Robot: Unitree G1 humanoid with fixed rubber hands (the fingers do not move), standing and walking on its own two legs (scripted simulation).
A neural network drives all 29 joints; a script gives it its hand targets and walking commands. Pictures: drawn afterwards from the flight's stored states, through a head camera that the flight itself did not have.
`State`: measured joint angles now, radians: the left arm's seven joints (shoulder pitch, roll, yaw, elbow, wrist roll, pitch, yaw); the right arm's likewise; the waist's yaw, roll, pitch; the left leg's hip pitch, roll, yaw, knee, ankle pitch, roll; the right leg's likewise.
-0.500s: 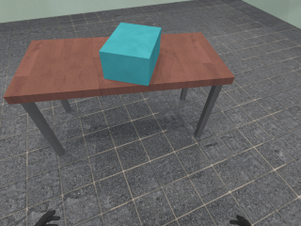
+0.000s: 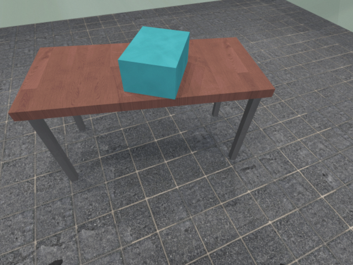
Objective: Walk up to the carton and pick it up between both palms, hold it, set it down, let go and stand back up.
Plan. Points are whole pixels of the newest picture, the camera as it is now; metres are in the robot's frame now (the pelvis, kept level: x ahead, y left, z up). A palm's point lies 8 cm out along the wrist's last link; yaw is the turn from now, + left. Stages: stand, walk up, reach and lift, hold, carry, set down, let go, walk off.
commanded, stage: stand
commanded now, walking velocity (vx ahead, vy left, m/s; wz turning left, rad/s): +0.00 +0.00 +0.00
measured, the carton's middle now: (157, 60) +0.95 +0.12 -0.06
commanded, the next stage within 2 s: none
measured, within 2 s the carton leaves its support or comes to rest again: neither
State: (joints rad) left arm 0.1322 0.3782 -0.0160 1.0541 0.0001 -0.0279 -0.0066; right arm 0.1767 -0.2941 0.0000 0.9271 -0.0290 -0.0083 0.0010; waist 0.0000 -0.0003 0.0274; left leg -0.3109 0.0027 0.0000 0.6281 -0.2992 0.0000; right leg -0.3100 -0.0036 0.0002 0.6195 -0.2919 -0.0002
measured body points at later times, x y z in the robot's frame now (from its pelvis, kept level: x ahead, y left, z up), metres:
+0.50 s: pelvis -0.01 +0.00 +0.01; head -0.01 +0.00 +0.46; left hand +0.08 +0.31 -0.12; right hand +0.09 -0.27 -0.12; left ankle +0.02 +0.12 -0.73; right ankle +0.02 -0.12 -0.73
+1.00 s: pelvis -0.01 +0.00 +0.01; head -0.01 +0.00 +0.46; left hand +0.06 +0.31 -0.12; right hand +0.08 -0.27 -0.12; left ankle +0.02 +0.12 -0.73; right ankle +0.02 -0.12 -0.73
